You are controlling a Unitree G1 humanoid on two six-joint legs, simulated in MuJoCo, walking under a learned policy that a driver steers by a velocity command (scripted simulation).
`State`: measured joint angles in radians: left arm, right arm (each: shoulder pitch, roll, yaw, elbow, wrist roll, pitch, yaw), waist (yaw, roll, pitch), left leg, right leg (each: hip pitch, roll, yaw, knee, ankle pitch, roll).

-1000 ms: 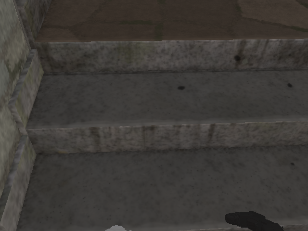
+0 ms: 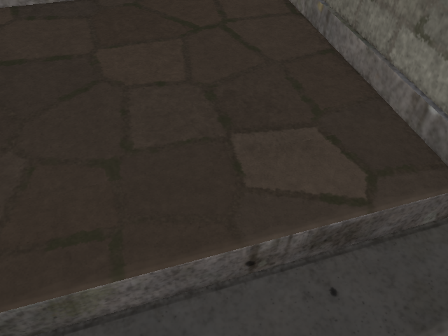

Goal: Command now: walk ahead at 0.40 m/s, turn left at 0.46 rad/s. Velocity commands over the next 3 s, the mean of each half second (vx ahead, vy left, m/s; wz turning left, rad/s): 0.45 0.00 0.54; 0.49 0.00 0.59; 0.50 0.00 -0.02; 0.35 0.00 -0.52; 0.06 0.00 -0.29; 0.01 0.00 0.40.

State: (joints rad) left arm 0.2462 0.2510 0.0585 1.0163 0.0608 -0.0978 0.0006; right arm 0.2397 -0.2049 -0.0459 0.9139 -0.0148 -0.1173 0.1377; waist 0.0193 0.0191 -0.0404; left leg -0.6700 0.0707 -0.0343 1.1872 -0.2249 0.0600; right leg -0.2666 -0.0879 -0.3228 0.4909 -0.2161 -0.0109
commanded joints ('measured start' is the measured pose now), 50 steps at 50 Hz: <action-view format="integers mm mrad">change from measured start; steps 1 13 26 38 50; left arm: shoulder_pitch -239 -308 -386 -88 313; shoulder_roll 136 -45 40 -180 -58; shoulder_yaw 22 -46 -91 -100 -121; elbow -128 -150 -332 28 159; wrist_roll -8 2 -24 16 51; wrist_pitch -42 -7 94 3 -1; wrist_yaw -9 -67 -60 -26 -90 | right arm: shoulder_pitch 46 298 289 -74 -641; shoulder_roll -91 -20 -227 98 48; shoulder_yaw -20 5 -15 45 100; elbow -45 122 114 0 -261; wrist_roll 5 -46 3 -7 -6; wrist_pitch -3 37 -32 71 153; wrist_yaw -18 -102 -23 -19 -45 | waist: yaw -76 -81 63 -86 5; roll -115 80 175 2 -76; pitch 54 28 -139 -9 13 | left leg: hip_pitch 218 703 474 -474 -446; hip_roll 30 161 120 -20 12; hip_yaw -15 -528 -239 -110 182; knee -230 -845 -844 761 299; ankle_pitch -68 156 1555 120 -58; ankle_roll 4 253 157 256 194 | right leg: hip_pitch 21 -918 -268 -155 89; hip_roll -218 51 175 -139 -201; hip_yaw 117 385 115 265 34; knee -317 1268 611 -196 -462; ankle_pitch -29 -63 -130 -8 565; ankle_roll -133 -175 -87 -176 -174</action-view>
